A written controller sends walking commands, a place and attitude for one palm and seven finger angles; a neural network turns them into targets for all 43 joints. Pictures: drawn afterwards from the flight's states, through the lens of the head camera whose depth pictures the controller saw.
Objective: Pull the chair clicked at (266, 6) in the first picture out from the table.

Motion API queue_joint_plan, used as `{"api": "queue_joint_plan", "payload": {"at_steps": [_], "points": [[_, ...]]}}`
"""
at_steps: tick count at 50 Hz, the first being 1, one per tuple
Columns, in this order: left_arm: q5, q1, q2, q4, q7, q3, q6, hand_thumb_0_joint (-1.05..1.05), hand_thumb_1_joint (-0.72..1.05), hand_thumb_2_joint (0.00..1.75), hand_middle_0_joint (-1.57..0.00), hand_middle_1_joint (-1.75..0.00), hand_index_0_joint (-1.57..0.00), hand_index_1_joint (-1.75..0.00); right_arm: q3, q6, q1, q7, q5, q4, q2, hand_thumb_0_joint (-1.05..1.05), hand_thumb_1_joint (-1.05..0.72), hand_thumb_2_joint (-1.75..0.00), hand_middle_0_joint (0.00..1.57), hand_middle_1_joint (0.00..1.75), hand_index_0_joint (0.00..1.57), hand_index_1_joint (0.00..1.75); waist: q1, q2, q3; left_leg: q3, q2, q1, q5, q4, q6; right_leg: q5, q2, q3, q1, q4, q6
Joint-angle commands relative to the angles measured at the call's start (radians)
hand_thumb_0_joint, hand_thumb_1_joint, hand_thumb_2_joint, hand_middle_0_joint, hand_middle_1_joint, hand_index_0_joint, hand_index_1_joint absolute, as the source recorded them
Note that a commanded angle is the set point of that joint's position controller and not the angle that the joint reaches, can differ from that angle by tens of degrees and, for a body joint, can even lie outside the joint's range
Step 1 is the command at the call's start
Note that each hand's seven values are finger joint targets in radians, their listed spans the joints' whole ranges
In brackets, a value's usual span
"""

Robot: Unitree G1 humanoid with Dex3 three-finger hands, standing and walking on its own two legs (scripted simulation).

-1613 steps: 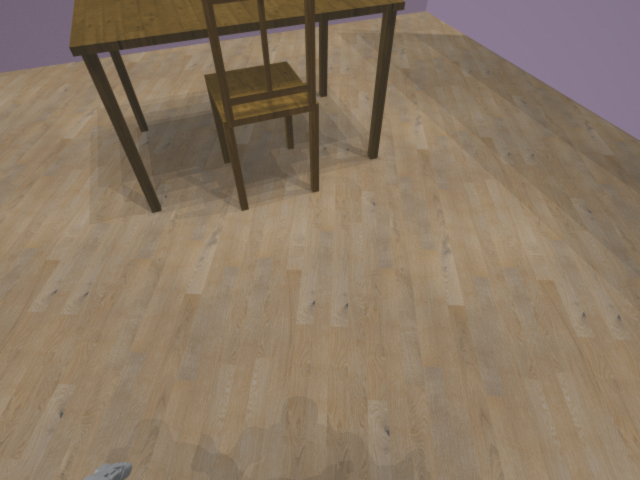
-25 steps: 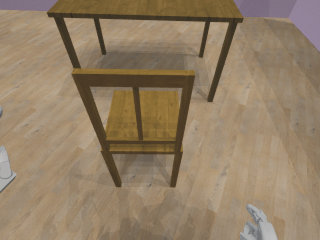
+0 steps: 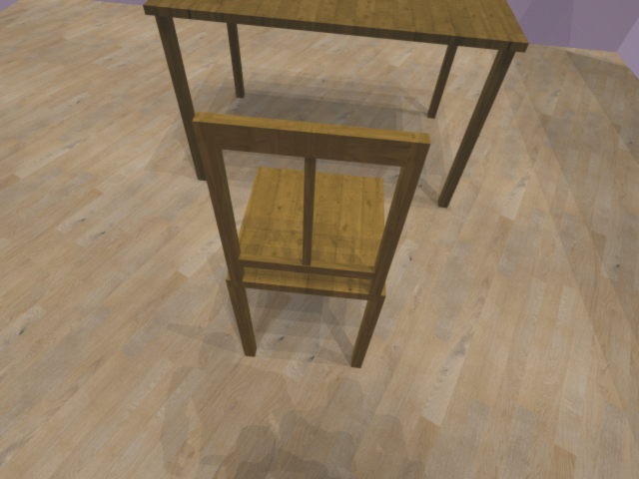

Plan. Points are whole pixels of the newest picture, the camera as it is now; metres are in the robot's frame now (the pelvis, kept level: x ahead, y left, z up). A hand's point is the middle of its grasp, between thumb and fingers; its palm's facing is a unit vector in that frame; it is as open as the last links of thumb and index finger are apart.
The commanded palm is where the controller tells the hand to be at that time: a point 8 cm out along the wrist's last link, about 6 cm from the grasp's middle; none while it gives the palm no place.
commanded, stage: let the arm hang, fingers relaxed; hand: left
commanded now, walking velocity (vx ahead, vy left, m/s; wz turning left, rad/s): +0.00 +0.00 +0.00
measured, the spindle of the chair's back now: (308, 216) +0.57 +0.06 -0.07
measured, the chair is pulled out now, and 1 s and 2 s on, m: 0.66 0.66 0.66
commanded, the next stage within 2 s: look to check the result in 0.70 s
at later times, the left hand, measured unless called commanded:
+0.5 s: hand out of the picture +0.00 +0.16 -0.17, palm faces -0.02 -0.98 -0.18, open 7.3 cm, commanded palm none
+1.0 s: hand out of the picture +0.00 +0.15 -0.17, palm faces -0.01 -0.99 -0.17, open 7.3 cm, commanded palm none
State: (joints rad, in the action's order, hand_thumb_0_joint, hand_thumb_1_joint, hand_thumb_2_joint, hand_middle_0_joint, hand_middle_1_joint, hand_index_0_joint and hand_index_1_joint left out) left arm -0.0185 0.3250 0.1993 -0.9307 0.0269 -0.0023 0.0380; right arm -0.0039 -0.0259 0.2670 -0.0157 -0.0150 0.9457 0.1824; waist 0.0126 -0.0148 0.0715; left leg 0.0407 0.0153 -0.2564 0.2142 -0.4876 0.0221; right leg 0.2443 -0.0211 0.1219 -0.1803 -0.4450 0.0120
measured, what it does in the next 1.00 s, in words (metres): stands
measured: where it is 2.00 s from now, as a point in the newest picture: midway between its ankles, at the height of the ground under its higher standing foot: outside the picture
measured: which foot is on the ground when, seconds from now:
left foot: down 0.00-1.00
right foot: down 0.00-1.00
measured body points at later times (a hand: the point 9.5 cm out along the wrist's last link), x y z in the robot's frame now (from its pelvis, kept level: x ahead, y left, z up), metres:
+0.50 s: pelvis +0.00 +0.00 +0.00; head +0.02 -0.01 +0.45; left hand +0.00 +0.21 -0.16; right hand -0.03 -0.19 -0.16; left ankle +0.03 +0.10 -0.74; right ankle +0.00 -0.11 -0.74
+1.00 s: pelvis +0.01 +0.00 +0.00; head +0.03 -0.01 +0.45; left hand +0.00 +0.20 -0.16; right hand -0.02 -0.21 -0.16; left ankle +0.03 +0.10 -0.74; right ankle +0.00 -0.11 -0.74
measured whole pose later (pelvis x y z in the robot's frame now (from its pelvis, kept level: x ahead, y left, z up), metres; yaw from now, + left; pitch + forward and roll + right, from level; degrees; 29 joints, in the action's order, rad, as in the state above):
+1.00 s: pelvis +0.01 +0.00 +0.00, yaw -2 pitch -1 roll +0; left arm -0.01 0.32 0.12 -1.06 0.04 -0.02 0.01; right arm 0.01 0.00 0.32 -0.03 -0.01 1.08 0.12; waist 0.00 0.01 0.07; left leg 0.07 0.01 -0.21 0.20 -0.43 0.02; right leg 0.24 -0.02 0.09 -0.17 -0.43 0.02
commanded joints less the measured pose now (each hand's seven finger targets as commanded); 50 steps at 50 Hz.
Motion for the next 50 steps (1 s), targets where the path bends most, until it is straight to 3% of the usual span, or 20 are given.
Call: {"api": "queue_joint_plan", "payload": {"at_steps": [1,4,8,12,16,23,27,32,35,42,46,50], "points": [[0.004,0.036,0.094,-0.001,-0.002,0.01,-0.029,0.0,0.9,0.9,-0.2,-0.3,-0.2,-0.3,-0.022,0.022,0.067,-0.001,-0.003,-0.018,0.099,0.0,-0.9,-0.9,0.2,0.3,0.2,0.3,-0.016,0.056,-0.023,-0.127,0.094,-0.003,0.132,0.167,0.03,0.042,-0.088,-0.111,-0.026,0.113,0.04],[0.006,0.058,0.092,-0.041,0.0,0.001,-0.029,0.0,0.9,0.9,-0.2,-0.3,-0.2,-0.3,-0.019,0.022,0.091,-0.003,-0.001,0.01,0.099,0.0,-0.9,-0.9,0.2,0.3,0.2,0.3,-0.014,0.059,-0.012,-0.131,0.096,0.001,0.148,0.18,0.035,0.06,-0.09,-0.111,-0.041,0.113,0.043],[0.008,0.075,0.08,-0.08,0.002,-0.006,-0.031,0.0,0.9,0.9,-0.2,-0.3,-0.2,-0.3,-0.014,0.026,0.124,-0.007,0.002,0.045,0.086,0.0,-0.9,-0.9,0.2,0.3,0.2,0.3,-0.013,0.018,-0.009,-0.123,0.097,0.009,0.102,0.171,0.038,0.037,-0.092,-0.115,-0.046,0.108,0.044],[0.01,0.093,0.068,-0.102,0.006,-0.01,-0.031,0.0,0.9,0.9,-0.2,-0.3,-0.2,-0.3,-0.009,0.028,0.144,-0.009,0.004,0.07,0.068,0.0,-0.9,-0.9,0.2,0.3,0.2,0.3,-0.009,0.029,0.013,-0.114,0.096,0.007,0.091,0.174,0.04,0.036,-0.093,-0.116,-0.06,0.106,0.045],[0.01,0.099,0.053,-0.112,0.011,-0.011,-0.035,0.0,0.9,0.9,-0.2,-0.3,-0.2,-0.3,-0.007,0.031,0.158,-0.01,0.005,0.089,0.049,0.0,-0.9,-0.9,0.2,0.3,0.2,0.3,-0.012,-0.01,0.007,-0.101,0.091,0.021,0.042,0.152,0.037,0.015,-0.1,-0.129,-0.067,0.102,0.045],[0.01,0.092,0.026,-0.105,0.018,-0.004,-0.037,0.0,0.9,0.9,-0.2,-0.3,-0.2,-0.3,-0.003,0.036,0.158,-0.015,0.004,0.111,0.014,0.0,-0.9,-0.9,0.2,0.3,0.2,0.3,-0.011,0.034,0.026,-0.094,0.09,0.022,-0.027,0.144,0.036,-0.028,-0.099,-0.129,-0.062,0.094,0.044],[0.011,0.084,0.017,-0.107,0.017,-0.003,-0.039,0.0,0.9,0.9,-0.2,-0.3,-0.2,-0.3,-0.003,0.034,0.161,-0.017,0.006,0.116,-0.003,0.0,-0.9,-0.9,0.2,0.3,0.2,0.3,-0.01,0.012,0.05,-0.089,0.089,0.019,-0.046,0.14,0.035,-0.039,-0.097,-0.127,-0.065,0.103,0.044],[0.011,0.08,0.014,-0.101,0.017,-0.001,-0.039,0.0,0.9,0.9,-0.2,-0.3,-0.2,-0.3,-0.007,0.033,0.159,-0.017,0.004,0.112,-0.003,0.0,-0.9,-0.9,0.2,0.3,0.2,0.3,-0.015,0.024,0.034,-0.086,0.09,0.036,-0.014,0.144,0.034,-0.025,-0.095,-0.13,-0.067,0.111,0.043],[0.011,0.076,0.017,-0.098,0.016,0.0,-0.041,0.0,0.9,0.9,-0.2,-0.3,-0.2,-0.3,-0.006,0.038,0.159,-0.017,0.004,0.112,0.002,0.0,-0.9,-0.9,0.2,0.3,0.2,0.3,-0.016,0.025,-0.004,-0.085,0.092,0.058,-0.063,0.136,0.032,-0.06,-0.1,-0.131,-0.048,0.101,0.041],[0.01,0.073,0.014,-0.101,0.016,0.0,-0.041,0.0,0.9,0.9,-0.2,-0.3,-0.2,-0.3,-0.005,0.038,0.154,-0.021,0.007,0.111,0.003,0.0,-0.9,-0.9,0.2,0.3,0.2,0.3,-0.016,0.027,0.014,-0.081,0.097,0.063,-0.077,0.142,0.033,-0.065,-0.098,-0.128,-0.052,0.112,0.041],[0.012,0.075,0.014,-0.104,0.016,0.0,-0.044,0.0,0.9,0.9,-0.2,-0.3,-0.2,-0.3,-0.003,0.04,0.152,-0.021,0.007,0.115,0.008,0.0,-0.9,-0.9,0.2,0.3,0.2,0.3,-0.018,0.02,-0.013,-0.08,0.097,0.087,-0.108,0.129,0.031,-0.086,-0.102,-0.135,-0.043,0.111,0.04],[0.012,0.074,0.013,-0.107,0.016,-0.002,-0.042,0.0,0.9,0.9,-0.2,-0.3,-0.2,-0.3,-0.003,0.035,0.15,-0.02,0.006,0.118,0.004,0.0,-0.9,-0.9,0.2,0.3,0.2,0.3,-0.019,0.018,0.025,-0.079,0.094,0.065,-0.063,0.138,0.028,-0.052,-0.101,-0.137,-0.058,0.12,0.042]]}}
